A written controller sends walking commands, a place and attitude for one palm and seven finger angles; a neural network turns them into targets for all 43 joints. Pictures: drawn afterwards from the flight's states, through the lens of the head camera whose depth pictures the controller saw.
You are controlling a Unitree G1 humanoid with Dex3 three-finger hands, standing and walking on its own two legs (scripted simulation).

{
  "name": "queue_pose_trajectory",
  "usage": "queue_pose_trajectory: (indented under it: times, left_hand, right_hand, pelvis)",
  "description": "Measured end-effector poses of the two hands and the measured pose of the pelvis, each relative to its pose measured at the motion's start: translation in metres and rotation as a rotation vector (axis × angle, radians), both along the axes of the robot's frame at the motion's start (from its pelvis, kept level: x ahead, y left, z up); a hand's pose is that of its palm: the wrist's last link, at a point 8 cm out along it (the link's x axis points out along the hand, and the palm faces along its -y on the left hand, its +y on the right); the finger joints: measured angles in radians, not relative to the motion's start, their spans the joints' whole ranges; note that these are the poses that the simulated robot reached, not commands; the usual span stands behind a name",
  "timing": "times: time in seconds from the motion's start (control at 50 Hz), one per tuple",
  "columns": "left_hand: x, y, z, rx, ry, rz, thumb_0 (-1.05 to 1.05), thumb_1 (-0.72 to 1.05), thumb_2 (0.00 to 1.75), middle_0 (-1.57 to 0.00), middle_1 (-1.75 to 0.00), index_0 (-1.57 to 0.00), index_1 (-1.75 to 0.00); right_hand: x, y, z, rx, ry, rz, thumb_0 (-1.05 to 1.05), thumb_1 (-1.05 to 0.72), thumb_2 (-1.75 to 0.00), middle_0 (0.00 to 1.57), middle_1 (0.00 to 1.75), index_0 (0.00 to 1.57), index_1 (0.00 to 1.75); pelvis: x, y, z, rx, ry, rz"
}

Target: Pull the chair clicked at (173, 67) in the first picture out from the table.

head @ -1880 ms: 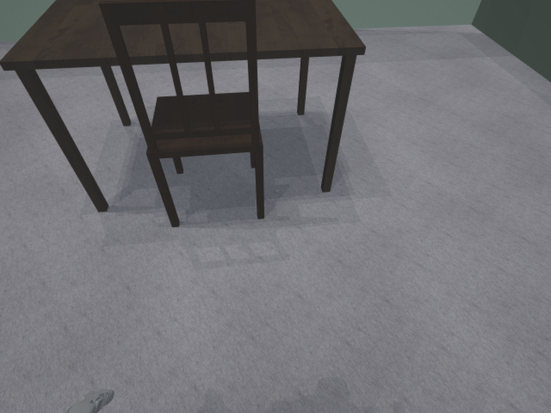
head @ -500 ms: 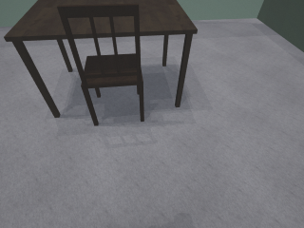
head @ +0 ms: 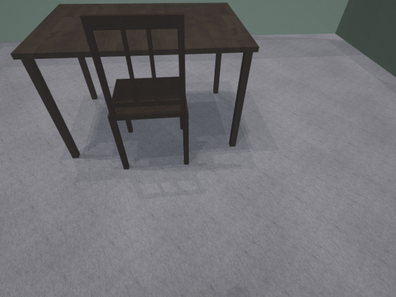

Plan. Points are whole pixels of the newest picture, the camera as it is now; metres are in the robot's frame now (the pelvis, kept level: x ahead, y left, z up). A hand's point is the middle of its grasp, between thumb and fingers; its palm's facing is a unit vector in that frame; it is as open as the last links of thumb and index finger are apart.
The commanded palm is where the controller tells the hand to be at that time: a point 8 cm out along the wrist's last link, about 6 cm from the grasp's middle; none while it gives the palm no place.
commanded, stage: walk to a spot facing it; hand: left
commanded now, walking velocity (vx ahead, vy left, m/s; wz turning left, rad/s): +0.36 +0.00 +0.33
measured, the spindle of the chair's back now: (130, 69) +1.07 +0.38 -0.07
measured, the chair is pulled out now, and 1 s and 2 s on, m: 0.00 0.00 0.00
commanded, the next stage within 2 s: take the last steps up to it in 0.64 s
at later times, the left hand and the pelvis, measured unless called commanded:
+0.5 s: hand (103, 296) +0.17 +0.23 -0.18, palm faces +0.09 -0.99 -0.14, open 7.3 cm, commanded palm none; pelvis +0.14 +0.06 +0.00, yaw +5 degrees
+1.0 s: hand (125, 225) +0.35 +0.23 -0.17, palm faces +0.17 -0.96 -0.21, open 7.2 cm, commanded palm none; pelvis +0.36 +0.04 +0.00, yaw +7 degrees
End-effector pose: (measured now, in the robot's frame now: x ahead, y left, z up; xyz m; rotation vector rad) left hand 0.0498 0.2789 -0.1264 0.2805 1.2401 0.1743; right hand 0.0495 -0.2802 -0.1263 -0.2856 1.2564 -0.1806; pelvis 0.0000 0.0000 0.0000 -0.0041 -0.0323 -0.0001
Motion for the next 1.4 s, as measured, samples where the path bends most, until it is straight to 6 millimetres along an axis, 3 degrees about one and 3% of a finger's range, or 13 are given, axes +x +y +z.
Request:
queue_pose_trajectory:
  times: [0.18,0.26,0.42,0.56,0.68,0.74,0.8,0.92,1.06,1.16,1.22,1.3,1.4]
  left_hand:
    - [-0.046,-0.006,-0.04,-0.136,0.121,0.14,0.01,0.91,0.9,-0.2,-0.3,-0.21,-0.3]
    - [-0.045,-0.004,-0.039,-0.165,0.22,0.139,0.01,0.91,0.9,-0.2,-0.3,-0.2,-0.3]
    - [0.046,0.003,-0.025,-0.184,0.108,0.146,0.01,0.91,0.9,-0.2,-0.3,-0.2,-0.3]
    - [0.163,0.003,-0.026,-0.17,0.012,0.091,0.01,0.92,0.9,-0.2,-0.3,-0.2,-0.3]
    - [0.283,-0.015,-0.032,-0.153,-0.115,0.019,0.01,0.92,0.9,-0.2,-0.3,-0.2,-0.3]
    - [0.318,-0.021,-0.033,-0.137,-0.19,0.039,0.01,0.91,0.9,-0.2,-0.3,-0.2,-0.3]
    - [0.323,-0.022,-0.027,-0.131,-0.182,0.088,0.0,0.91,0.9,-0.2,-0.3,-0.2,-0.3]
    - [0.3,-0.009,-0.017,-0.082,-0.058,0.172,-0.01,0.95,0.9,-0.2,-0.3,-0.2,-0.3]
    - [0.273,-0.001,-0.021,-0.123,0.094,0.256,0.0,0.93,0.9,-0.2,-0.3,-0.2,-0.3]
    - [0.266,0.007,-0.035,-0.174,0.18,0.34,0.01,0.92,0.9,-0.2,-0.3,-0.2,-0.3]
    - [0.272,0.015,-0.04,-0.197,0.241,0.345,0.01,0.91,0.9,-0.2,-0.3,-0.2,-0.3]
    - [0.312,0.031,-0.031,-0.197,0.239,0.305,0.01,0.91,0.9,-0.2,-0.3,-0.2,-0.3]
    - [0.387,0.052,-0.024,-0.172,0.132,0.266,0.01,0.91,0.9,-0.2,-0.3,-0.2,-0.3]
  right_hand:
    - [-0.011,0.059,-0.013,0.042,0.117,0.001,0.01,-0.91,-0.9,0.2,0.3,0.2,0.3]
    - [-0.018,0.089,-0.011,0.065,0.134,-0.058,0.01,-0.91,-0.9,0.2,0.3,0.2,0.3]
    - [-0.036,0.136,0.004,0.127,0.318,-0.11,0.0,-0.91,-0.9,0.2,0.3,0.2,0.3]
    - [-0.006,0.146,-0.001,0.148,0.379,-0.171,0.01,-0.91,-0.9,0.2,0.3,0.2,0.3]
    - [0.049,0.133,-0.024,0.161,0.419,-0.197,0.0,-0.91,-0.9,0.2,0.3,0.2,0.3]
    - [0.097,0.116,-0.038,0.161,0.408,-0.172,0.01,-0.91,-0.9,0.2,0.3,0.2,0.3]
    - [0.168,0.098,-0.04,0.14,0.301,-0.117,0.01,-0.91,-0.9,0.2,0.3,0.2,0.3]
    - [0.32,0.087,-0.026,0.119,0.031,0.005,0.01,-0.92,-0.9,0.2,0.3,0.19,0.3]
    - [0.432,0.115,-0.009,0.136,-0.099,0.113,0.0,-0.92,-0.9,0.19,0.3,0.19,0.3]
    - [0.484,0.151,-0.011,0.129,-0.098,0.189,0.0,-0.92,-0.9,0.2,0.3,0.19,0.3]
    - [0.499,0.169,-0.013,0.124,-0.104,0.192,0.0,-0.92,-0.9,0.2,0.3,0.2,0.3]
    - [0.5,0.168,-0.006,0.088,-0.097,0.113,-0.02,-0.95,-0.9,0.2,0.3,0.2,0.3]
    - [0.481,0.166,-0.006,0.076,0.026,0.066,-0.01,-0.95,-0.9,0.2,0.3,0.2,0.3]
  pelvis:
    - [0.039,0.031,-0.013,-0.022,0.001,0.074]
    - [0.061,0.046,-0.009,-0.018,0.01,0.061]
    - [0.109,0.058,0.004,-0.024,0.022,0.104]
    - [0.168,0.055,-0.004,-0.01,0.023,0.086]
    - [0.237,0.042,-0.025,-0.007,0.02,0.078]
    - [0.269,0.033,-0.033,-0.009,0.007,0.089]
    - [0.292,0.03,-0.025,-0.014,-0.012,0.107]
    - [0.33,0.032,-0.009,-0.015,-0.004,0.125]
    - [0.377,0.051,-0.004,-0.025,0.012,0.14]
    - [0.415,0.078,-0.012,-0.038,0.017,0.162]
    - [0.433,0.093,-0.016,-0.014,0.013,0.157]
    - [0.455,0.106,-0.007,-0.003,0.014,0.141]
    - [0.485,0.112,0.001,0.012,0.021,0.139]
